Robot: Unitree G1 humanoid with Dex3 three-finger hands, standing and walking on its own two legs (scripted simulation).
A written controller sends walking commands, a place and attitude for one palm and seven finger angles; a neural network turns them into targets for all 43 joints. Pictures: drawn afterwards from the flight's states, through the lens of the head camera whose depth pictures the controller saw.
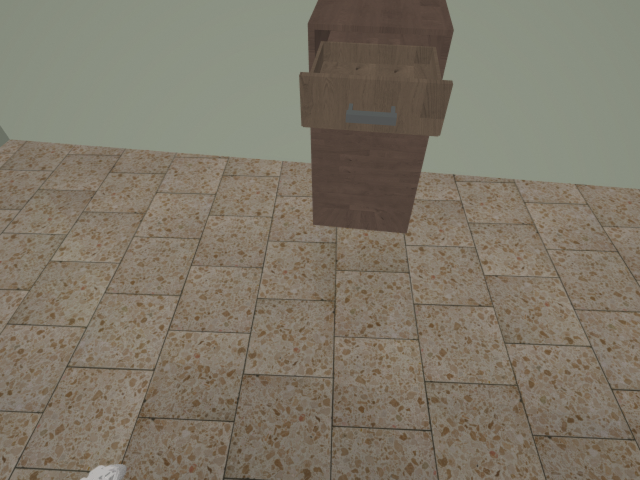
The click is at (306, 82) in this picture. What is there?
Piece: drawer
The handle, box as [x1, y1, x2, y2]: [346, 103, 396, 125]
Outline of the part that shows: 349,103 349,107 346,111 346,122 395,125 396,113 394,112 394,106 391,106 391,112 388,113 353,110 352,104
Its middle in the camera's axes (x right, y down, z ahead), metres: +0.12 -0.31 +0.96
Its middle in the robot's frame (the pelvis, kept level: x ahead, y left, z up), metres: +0.94 -0.08 -0.02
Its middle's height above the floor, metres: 0.75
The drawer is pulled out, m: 0.30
